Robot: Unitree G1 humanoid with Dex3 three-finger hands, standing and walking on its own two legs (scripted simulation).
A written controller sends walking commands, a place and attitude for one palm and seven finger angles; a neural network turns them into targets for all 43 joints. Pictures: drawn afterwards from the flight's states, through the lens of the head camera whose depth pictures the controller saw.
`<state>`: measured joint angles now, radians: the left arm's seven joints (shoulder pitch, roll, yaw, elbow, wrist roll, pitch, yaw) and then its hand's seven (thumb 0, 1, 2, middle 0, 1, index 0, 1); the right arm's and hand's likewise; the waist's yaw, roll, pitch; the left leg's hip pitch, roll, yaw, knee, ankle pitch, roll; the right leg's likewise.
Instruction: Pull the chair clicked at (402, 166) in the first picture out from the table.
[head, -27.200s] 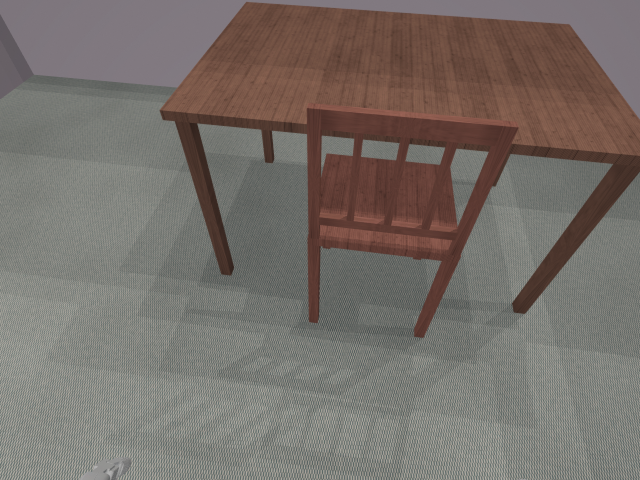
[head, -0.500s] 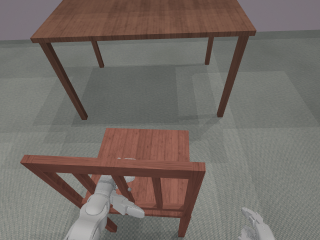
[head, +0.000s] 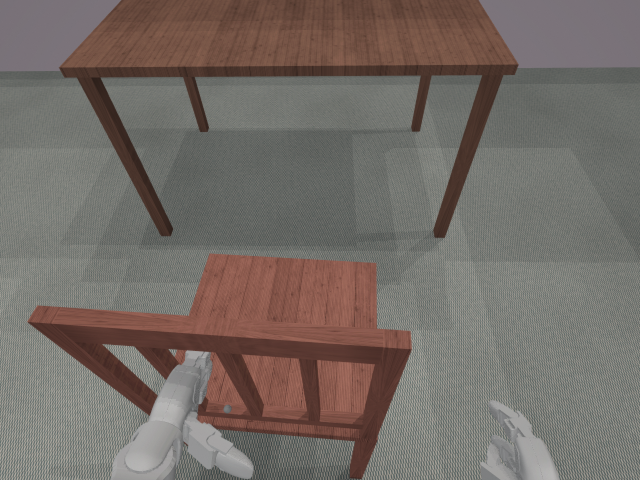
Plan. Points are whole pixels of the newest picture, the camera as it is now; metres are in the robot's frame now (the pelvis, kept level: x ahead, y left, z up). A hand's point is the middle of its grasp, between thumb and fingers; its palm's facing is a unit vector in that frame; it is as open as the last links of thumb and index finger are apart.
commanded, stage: draw the fingers out of the gap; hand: left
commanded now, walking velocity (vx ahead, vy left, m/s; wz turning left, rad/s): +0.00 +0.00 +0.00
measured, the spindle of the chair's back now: (244, 383) +0.27 +0.11 -0.07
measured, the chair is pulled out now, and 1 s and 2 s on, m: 0.67 0.67 0.67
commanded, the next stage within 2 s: draw the hand back to the body in 0.56 s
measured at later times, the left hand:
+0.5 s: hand out of the picture +0.14 +0.13 -0.03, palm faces -0.14 -0.98 -0.12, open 17.5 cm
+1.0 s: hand (169, 461) +0.15 +0.15 +0.05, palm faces +0.02 -1.00 -0.05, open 17.5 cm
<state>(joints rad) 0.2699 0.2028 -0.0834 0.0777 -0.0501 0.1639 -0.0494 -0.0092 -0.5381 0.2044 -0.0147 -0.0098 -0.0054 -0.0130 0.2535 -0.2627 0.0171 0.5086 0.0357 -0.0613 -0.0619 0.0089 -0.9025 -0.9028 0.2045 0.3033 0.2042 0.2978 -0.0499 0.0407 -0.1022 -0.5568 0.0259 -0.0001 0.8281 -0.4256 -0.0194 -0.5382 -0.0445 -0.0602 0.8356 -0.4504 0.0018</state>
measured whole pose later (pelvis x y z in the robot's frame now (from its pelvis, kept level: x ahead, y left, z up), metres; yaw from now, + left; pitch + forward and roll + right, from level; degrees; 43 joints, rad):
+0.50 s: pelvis -0.01 +0.01 -0.01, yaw +1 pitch +9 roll -1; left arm 0.56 0.20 -0.15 -0.18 -0.02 0.19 -0.04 -0.01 -0.54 0.20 0.00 0.00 0.00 0.00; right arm 0.25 -0.23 0.03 0.45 0.04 -0.11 -0.09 0.01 -0.90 -0.90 0.21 0.30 0.21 0.30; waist -0.03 0.05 -0.13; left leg -0.64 0.01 -0.02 0.94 -0.46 0.00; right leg -0.60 -0.06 -0.08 0.92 -0.48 0.01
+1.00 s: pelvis -0.03 +0.01 -0.04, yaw +1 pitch +11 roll -2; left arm 0.65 0.18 -0.02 -0.38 -0.16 -0.31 -0.10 -0.01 -0.55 0.20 0.00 0.00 0.00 0.00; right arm 0.22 -0.19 0.00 0.50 0.05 -0.15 -0.05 0.01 -0.90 -0.90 0.21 0.30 0.21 0.30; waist 0.02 0.05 -0.13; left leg -0.80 0.03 -0.04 1.12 -0.52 -0.01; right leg -0.74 -0.05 -0.09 1.08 -0.53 0.01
